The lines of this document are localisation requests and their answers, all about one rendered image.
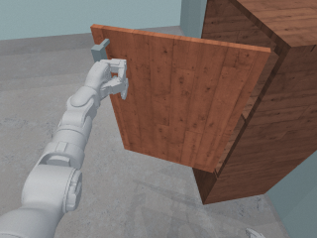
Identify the cupboard door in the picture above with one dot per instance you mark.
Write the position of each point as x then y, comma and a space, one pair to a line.
185, 95

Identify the handle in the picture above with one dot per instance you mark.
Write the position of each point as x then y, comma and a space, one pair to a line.
99, 52

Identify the left robot upper arm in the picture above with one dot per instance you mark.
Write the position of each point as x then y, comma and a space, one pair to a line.
51, 192

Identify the robot left hand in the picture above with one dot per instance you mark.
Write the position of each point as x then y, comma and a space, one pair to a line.
99, 78

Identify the left robot forearm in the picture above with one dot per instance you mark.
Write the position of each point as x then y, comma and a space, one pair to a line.
66, 149

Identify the robot right hand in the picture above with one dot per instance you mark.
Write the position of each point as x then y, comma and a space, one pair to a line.
253, 234

